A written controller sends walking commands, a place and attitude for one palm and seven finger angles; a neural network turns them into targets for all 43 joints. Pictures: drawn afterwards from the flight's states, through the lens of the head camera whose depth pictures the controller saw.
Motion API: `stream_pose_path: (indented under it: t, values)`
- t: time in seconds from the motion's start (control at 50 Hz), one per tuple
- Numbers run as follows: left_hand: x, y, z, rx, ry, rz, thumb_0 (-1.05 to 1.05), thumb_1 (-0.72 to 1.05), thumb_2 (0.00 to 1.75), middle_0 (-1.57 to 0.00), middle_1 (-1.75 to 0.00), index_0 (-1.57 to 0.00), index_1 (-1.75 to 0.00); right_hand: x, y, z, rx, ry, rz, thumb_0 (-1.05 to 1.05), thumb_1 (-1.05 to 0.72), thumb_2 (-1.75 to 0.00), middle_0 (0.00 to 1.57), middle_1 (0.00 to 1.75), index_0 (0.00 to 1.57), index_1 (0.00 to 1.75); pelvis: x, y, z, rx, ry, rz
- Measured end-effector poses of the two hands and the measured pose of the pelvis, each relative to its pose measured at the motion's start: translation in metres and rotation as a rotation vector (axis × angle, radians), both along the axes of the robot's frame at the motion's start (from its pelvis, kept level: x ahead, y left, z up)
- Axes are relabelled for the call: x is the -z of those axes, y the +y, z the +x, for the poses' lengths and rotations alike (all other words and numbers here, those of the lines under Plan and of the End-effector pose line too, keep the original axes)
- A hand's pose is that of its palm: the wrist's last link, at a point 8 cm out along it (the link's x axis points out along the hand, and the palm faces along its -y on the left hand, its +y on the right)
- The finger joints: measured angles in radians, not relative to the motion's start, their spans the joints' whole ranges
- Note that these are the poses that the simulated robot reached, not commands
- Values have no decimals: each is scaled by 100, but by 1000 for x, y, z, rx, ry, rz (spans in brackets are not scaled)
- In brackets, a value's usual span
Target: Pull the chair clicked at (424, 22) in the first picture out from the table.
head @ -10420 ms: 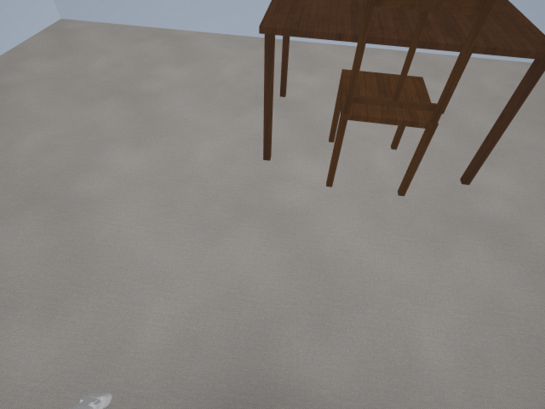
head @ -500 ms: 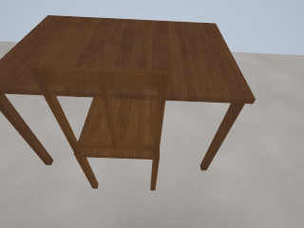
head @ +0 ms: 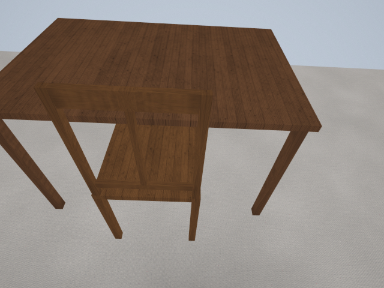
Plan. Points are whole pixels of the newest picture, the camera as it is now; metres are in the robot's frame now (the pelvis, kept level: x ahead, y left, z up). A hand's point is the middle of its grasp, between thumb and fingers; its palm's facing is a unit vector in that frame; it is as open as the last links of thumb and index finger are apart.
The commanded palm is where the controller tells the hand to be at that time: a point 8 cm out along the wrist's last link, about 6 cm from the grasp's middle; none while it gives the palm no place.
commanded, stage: look again from close up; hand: left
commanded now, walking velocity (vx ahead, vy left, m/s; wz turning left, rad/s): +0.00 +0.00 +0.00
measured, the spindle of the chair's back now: (138, 152) +0.49 +0.19 -0.07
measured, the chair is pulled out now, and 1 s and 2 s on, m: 0.00 0.00 0.00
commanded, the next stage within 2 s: raise the hand toward the chair's back in 0.52 s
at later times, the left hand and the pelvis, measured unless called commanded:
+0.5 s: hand out of the picture -0.02 +0.16 -0.18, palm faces +0.03 -0.99 -0.15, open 7.4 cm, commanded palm none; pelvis +0.01 +0.00 +0.00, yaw +0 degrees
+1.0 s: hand (143, 257) +0.19 +0.11 -0.04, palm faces -0.01 -1.00 +0.06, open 8.8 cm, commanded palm +0.12 +0.21 -0.07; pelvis -0.01 -0.03 -0.07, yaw +1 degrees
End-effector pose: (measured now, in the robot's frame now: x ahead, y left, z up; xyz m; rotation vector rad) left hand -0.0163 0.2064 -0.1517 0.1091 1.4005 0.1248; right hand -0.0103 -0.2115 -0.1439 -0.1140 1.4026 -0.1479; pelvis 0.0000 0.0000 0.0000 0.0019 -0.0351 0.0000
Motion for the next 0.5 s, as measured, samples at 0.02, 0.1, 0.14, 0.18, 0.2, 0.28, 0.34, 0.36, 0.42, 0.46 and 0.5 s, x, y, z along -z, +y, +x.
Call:
stream_pose_path:
  t: [0.02, 0.1, 0.14, 0.18, 0.2, 0.28, 0.34, 0.36, 0.42, 0.46, 0.5]
  values:
    - [0, 0, 1, 0, -1, 0, 0, 91, 89, -20, -30, -20, -30, 0, 0, 0, 1, 0, 0, 1, -92, -90, 20, 30, 20, 30, 0, 0, 0, 0, 0, 0]
    - [0, 1, 2, -1, -2, -1, 0, 91, 89, -20, -30, -20, -30, 0, 1, 1, 2, -1, -1, 1, -92, -90, 20, 30, 20, 30, 0, 1, 1, 1, 0, 0]
    - [0, 1, 2, -1, -1, 0, 0, 91, 89, -20, -30, -20, -30, 0, 2, 1, 3, 0, -1, 1, -92, -90, 20, 30, 20, 30, 0, 2, 2, 2, 0, 0]
    - [0, 2, 1, -1, 2, 0, 0, 91, 89, -20, -30, -20, -30, 0, 2, 1, 3, 1, 0, 1, -92, -90, 20, 30, 20, 30, 0, 2, 2, 2, 0, 0]
    - [-1, 2, 1, -2, 3, 0, 0, 91, 89, -20, -30, -20, -30, 0, 3, 1, 3, 1, 0, 1, -92, -90, 20, 30, 20, 30, 0, 2, 2, 2, 1, 0]
    - [-1, 3, -1, -4, 11, 1, 0, 91, 89, -20, -30, -20, -30, 0, 4, 1, 3, 4, 2, 1, -92, -90, 20, 30, 20, 30, -1, 3, 3, 2, 2, 1]
    - [-1, 3, -2, -6, 17, 2, 0, 91, 89, -20, -30, -20, -30, 0, 4, 1, 5, 6, 3, 1, -92, -90, 20, 30, 20, 30, -1, 3, 4, 3, 3, 1]
    - [-1, 3, -3, -7, 19, 2, 0, 91, 89, -20, -30, -20, -30, 0, 5, 1, 5, 6, 4, 1, -92, -90, 20, 30, 20, 30, -1, 3, 4, 2, 3, 1]
    - [-2, 2, -4, -9, 22, 2, 0, 91, 89, -20, -30, -20, -30, 0, 5, 1, 5, 8, 5, 1, -92, -90, 20, 30, 20, 30, -1, 3, 5, 2, 3, 1]
    - [-2, 2, -5, -10, 24, 1, 0, 91, 89, -20, -30, -20, -30, 0, 5, 1, 5, 8, 5, 1, -92, -90, 20, 30, 20, 30, -1, 3, 5, 3, 3, 1]
    - [-1, 1, -5, -10, 26, 0, 0, 91, 89, -20, -30, -20, -30, 0, 5, 1, 6, 8, 4, 1, -92, -90, 20, 30, 20, 30, -1, 3, 6, 3, 2, 1]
